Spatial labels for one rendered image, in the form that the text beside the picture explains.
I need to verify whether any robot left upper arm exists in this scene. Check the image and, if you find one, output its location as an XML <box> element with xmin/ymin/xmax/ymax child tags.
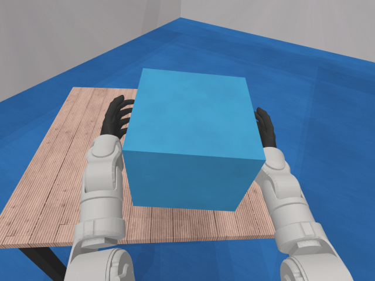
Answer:
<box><xmin>65</xmin><ymin>248</ymin><xmax>135</xmax><ymax>281</ymax></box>

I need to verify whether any left robot hand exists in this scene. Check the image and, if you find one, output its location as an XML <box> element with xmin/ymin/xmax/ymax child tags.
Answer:
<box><xmin>100</xmin><ymin>95</ymin><xmax>135</xmax><ymax>139</ymax></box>

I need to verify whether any right robot hand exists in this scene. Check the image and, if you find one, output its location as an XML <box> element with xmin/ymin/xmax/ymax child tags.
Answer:
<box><xmin>254</xmin><ymin>107</ymin><xmax>277</xmax><ymax>148</ymax></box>

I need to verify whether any carton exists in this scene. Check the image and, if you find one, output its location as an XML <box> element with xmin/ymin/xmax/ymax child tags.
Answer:
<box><xmin>122</xmin><ymin>68</ymin><xmax>266</xmax><ymax>211</ymax></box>

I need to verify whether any right robot forearm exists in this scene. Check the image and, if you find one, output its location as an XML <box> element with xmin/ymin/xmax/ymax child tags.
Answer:
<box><xmin>254</xmin><ymin>147</ymin><xmax>353</xmax><ymax>281</ymax></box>

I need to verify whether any robot right upper arm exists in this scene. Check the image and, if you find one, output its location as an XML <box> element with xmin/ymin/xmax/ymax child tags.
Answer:
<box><xmin>280</xmin><ymin>253</ymin><xmax>352</xmax><ymax>281</ymax></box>

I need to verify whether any table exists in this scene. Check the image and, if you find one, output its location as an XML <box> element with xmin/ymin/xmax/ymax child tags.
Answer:
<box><xmin>0</xmin><ymin>87</ymin><xmax>275</xmax><ymax>281</ymax></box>

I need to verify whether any left robot forearm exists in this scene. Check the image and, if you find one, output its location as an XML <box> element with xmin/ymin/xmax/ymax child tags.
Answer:
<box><xmin>64</xmin><ymin>135</ymin><xmax>126</xmax><ymax>281</ymax></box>

